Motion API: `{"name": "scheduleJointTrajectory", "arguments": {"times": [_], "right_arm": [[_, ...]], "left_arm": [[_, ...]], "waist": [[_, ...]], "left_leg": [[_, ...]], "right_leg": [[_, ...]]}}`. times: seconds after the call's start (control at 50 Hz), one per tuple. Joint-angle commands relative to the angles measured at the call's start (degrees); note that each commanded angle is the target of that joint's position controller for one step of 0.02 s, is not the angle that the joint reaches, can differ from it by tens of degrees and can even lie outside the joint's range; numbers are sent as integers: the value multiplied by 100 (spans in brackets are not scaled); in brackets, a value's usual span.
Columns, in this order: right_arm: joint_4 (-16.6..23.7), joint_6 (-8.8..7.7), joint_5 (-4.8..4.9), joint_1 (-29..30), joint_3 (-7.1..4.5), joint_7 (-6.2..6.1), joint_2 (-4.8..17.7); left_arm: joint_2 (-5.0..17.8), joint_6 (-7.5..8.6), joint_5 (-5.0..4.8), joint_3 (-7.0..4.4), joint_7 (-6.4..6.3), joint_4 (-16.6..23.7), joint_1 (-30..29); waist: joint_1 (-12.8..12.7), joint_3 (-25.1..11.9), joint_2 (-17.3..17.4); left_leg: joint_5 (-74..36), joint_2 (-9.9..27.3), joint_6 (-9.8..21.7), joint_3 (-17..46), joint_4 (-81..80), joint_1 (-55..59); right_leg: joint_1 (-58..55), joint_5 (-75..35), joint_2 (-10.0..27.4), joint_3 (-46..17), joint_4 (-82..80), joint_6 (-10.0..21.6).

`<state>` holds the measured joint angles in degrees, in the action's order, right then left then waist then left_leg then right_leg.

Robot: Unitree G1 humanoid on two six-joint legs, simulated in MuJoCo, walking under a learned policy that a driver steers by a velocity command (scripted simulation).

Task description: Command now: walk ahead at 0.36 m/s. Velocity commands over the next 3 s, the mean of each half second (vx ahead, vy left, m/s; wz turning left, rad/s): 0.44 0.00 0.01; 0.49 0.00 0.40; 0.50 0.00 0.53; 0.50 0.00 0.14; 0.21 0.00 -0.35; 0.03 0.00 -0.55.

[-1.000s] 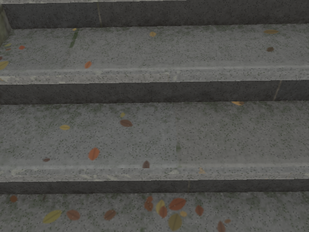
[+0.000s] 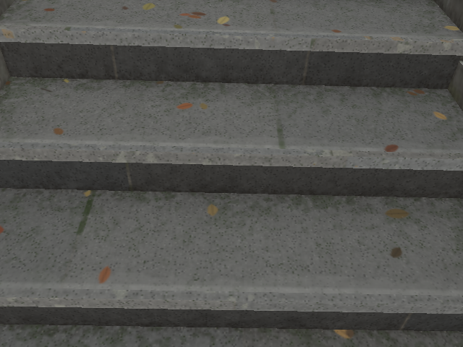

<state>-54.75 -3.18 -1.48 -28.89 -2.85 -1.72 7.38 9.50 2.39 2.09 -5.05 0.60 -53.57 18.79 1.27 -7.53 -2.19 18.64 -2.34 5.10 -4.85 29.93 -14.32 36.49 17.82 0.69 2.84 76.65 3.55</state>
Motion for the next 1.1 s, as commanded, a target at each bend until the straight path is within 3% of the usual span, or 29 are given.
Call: {"name": "scheduleJointTrajectory", "arguments": {"times": [0.02,0.08,0.2,0.28,0.32,0.34,0.36,0.38,0.4,0.42,0.44,0.46,0.5,0.54,0.58,0.64,0.66,0.72,0.8,0.86,0.9,0.94,0.96,0.98,1.0,1.02,1.04,1.08,1.1], "right_arm": [[77,-246,33,4,-35,29,401],[-326,-370,-48,-754,-25,125,355],[-637,-554,-90,-1042,28,101,375],[-795,-433,-8,-844,33,-44,495],[-507,-368,178,-393,53,-117,581],[-369,-345,332,-86,75,-48,764],[-307,-407,393,-374,-21,2,1207],[-228,-500,485,-108,-211,80,1763],[-159,-594,388,-78,-288,225,1810],[291,-645,423,119,-206,478,1108],[461,-709,141,198,-251,582,815],[785,-619,13,339,-159,557,196],[1195,-567,-179,915,-52,400,-98],[1290,-318,-54,940,60,290,-222],[1437,-85,4,1141,172,184,-515],[1605,43,40,1629,135,146,-227],[1588,104,92,1786,80,84,-211],[1996,206,-13,2654,170,-51,-397],[2643,212,49,3877,369,-34,-476],[2711,369,36,4003,395,218,-353],[2344,414,170,3397,381,204,-318],[2072,460,105,2036,247,141,108],[1928,414,54,1377,122,196,451],[1880,369,67,1245,-94,209,1051],[2099,497,120,1619,-405,194,1631],[2010,514,70,2116,-434,157,1558],[1761,372,145,2070,-376,162,1322],[990,102,3,1533,-177,57,630],[737,34,-47,1382,-120,53,498]], "left_arm": [[-20,107,74,58,194,541,-423],[-348,29,3,178,122,724,-841],[-539,-7,-30,472,-144,2017,-2595],[-404,-7,-120,621,-139,2861,-3497],[-627,-102,-190,670,39,2709,-2864],[-573,-91,-346,644,0,2460,-2209],[-307,-110,-428,485,-73,2038,-850],[65,-113,-315,314,-126,1790,45],[651,-127,-53,106,-118,1576,487],[1370,-115,47,-114,-186,1309,726],[1568,-203,-43,-221,-209,1367,292],[1242,-147,-69,-133,-147,1268,-423],[286,113,-100,63,-105,647,-771],[-352,312,49,269,8,164,-487],[-259,463,12,253,74,-204,-82],[-116,613,-49,324,35,-84,-258],[118,639,-2,269,51,-146,48],[452,709,-39,197,85,-350,721],[271,603,-51,253,-139,-549,1568],[459,437,-218,174,-403,-572,1858],[788,454,-357,165,-512,-209,1496],[1388,492,-390,29,-496,78,1365],[1616,481,-447,-34,-318,331,1010],[1377,580,-354,-11,-163,851,717],[1267,702,-238,-106,106,1305,-86],[849,746,79,-61,254,1742,-376],[522,707,129,52,213,2016,-606],[-164,636,110,354,-5,2414,-898],[-435,504,136,496,-62,2417,-719]], "waist": [[-221,1204,169],[72,1031,643],[240,1664,897],[202,1837,790],[30,1258,623],[-408,667,890],[-867,-478,1200],[-1397,-1017,1352],[-1522,-1490,1202],[-1247,-1642,-780],[-975,-1960,-1164],[-357,-1348,-642],[64,284,285],[244,602,-182],[349,933,-99],[397,1194,511],[263,1081,136],[115,1291,186],[-107,1293,96],[-292,667,-374],[23,183,-274],[614,-916,-969],[899,-1269,-1154],[893,-1253,-531],[1062,-1460,1303],[494,-1324,482],[275,-578,-166],[-126,738,-413],[-352,843,-383]], "left_leg": [[1685,1532,737,2332,-1914,440],[1109,1575,891,2138,-1712,757],[266,2033,874,2002,-2147,1532],[-368,1601,504,1031,-3032,973],[-2344,1580,621,488,-3789,-40],[-6701,1414,725,-25,-2837,-385],[-8779,1625,699,76,-1639,163],[-9655,1599,438,60,-182,816],[-8546,1436,229,424,1451,641],[-4250,141,-166,649,4105,-1572],[-1184,-363,-158,1469,6485,-1769],[-1516,-49,-91,1850,7464,-2398],[-2343,283,109,1360,7773,-3188],[-2272,150,349,1446,8834,-3828],[-1604,99,440,1557,9260,-4855],[-1742,-13,230,1361,8032,-4927],[-1570,-250,215,989,8906,-5250],[-507,-195,335,840,9676,-6749],[-150,84,285,263,8047,-7012],[345,481,386,-647,6037,-5627],[783,-156,622,-1607,4711,-3525],[1073,-691,833,-1300,3947,-1753],[1074,-810,968,-682,2903,-811],[2233,-80,1375,1735,1763,322],[3195,1111,2117,5679,-952,723],[3319,1262,1813,6348,-1510,724],[2915,1309,1577,5834,-1401,7],[1246,924,1335,4414,-904,-896],[477,696,1149,3763,-807,-973]], "right_leg": [[2462,-597,227,-224,1678,-41],[3326,-621,21,53,3324,10],[5729,787,380,-167,4940,313],[4880,1276,710,207,2655,376],[1644,714,570,760,696,661],[-222,642,66,1153,173,782],[-1647,473,-326,1125,-38,787],[-2250,253,-487,900,-1098,801],[-2938,762,-262,-168,-1751,836],[-3841,1342,1431,-3545,-3762,1498],[-3308,1444,1843,-5646,-5704,1262],[-2493,3015,1926,-5225,-5752,961],[-977,2719,1746,-3536,-5236,577],[-696,1367,1581,-2354,-5227,441],[-963,454,1424,-1404,-5407,321],[-614,-147,1333,-374,-5904,32],[-910,-192,1404,-373,-6026,256],[-2122,-307,1332,-167,-6289,247],[-2981,-822,1122,318,-6722,-84],[-3991,-3380,1164,778,-7505,322],[-3986,-9180,1266,1314,-6457,215],[-4473,-12021,1789,1140,-4545,354],[-4324,-11433,1738,1172,-3170,427],[-2259,-8857,1126,993,-1238,245],[-369,-1429,-688,534,2134,-138],[700,-1445,-364,-1063,3562,-36],[1049,-1619,-208,-1017,3755,-8],[2038,-1115,-24,-902,4477,120],[2422,-897,-20,-889,5008,145]]}}
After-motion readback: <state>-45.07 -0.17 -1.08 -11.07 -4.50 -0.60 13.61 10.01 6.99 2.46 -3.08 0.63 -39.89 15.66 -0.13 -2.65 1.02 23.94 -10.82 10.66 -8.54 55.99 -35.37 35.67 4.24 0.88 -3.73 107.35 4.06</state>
